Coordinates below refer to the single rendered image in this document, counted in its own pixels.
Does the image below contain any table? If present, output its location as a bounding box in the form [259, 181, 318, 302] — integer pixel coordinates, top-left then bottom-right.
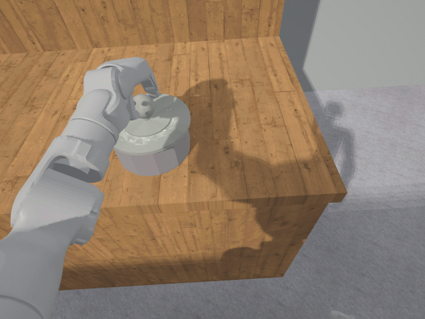
[0, 0, 347, 290]

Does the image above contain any pot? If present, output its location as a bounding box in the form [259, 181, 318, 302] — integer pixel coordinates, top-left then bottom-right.
[114, 130, 190, 176]

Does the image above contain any lid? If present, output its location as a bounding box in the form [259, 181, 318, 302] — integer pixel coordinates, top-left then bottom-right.
[114, 93, 191, 156]

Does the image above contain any robot left upper arm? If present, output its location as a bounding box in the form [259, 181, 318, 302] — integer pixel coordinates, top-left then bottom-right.
[0, 168, 104, 319]

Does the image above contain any knob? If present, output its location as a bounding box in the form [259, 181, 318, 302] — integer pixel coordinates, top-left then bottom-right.
[133, 94, 155, 118]

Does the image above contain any left robot hand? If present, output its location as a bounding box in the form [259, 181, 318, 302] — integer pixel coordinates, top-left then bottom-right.
[98, 57, 159, 121]

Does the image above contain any left robot forearm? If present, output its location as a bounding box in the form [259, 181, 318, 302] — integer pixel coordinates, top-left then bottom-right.
[11, 63, 134, 228]

